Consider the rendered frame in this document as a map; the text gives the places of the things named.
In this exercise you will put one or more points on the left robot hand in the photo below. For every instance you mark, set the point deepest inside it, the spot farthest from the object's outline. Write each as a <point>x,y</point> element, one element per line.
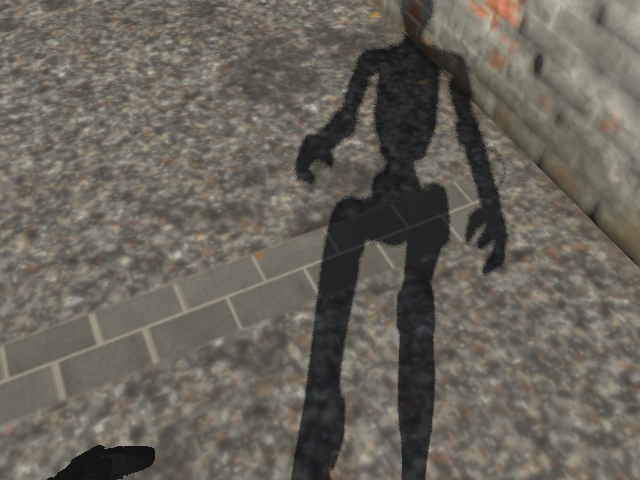
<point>107,464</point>

